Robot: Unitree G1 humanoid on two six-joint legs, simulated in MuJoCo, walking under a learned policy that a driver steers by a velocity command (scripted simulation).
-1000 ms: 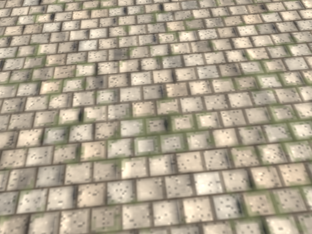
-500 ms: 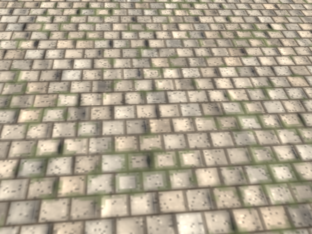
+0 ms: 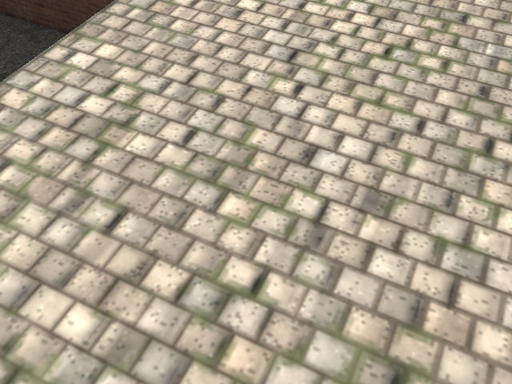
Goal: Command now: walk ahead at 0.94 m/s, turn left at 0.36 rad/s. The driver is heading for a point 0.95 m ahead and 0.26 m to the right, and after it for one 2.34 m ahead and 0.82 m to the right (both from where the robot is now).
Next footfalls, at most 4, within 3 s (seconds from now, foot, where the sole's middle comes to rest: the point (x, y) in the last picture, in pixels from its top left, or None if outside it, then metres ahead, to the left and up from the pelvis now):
0.20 left None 0.40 0.16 -0.77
0.66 right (340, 297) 0.77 -0.14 -0.77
1.10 left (374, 188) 1.20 -0.28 -0.77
1.60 right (429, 199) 1.16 -0.46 -0.77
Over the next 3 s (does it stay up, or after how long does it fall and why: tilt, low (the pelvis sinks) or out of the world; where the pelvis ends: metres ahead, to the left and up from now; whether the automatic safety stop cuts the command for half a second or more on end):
stays up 1.14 -0.36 0.00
